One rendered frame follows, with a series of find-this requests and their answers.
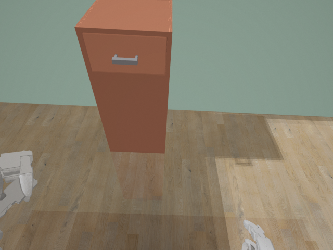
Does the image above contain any right robot hand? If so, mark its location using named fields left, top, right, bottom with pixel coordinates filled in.
left=241, top=220, right=275, bottom=250

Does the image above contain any drawer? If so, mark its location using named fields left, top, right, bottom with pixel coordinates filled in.
left=82, top=33, right=167, bottom=74

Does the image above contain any cabinet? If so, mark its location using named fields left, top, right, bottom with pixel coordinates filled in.
left=75, top=0, right=172, bottom=154

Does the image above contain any handle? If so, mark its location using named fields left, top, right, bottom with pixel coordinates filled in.
left=112, top=54, right=138, bottom=65

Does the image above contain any left robot hand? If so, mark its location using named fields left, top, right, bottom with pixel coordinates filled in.
left=0, top=150, right=37, bottom=218

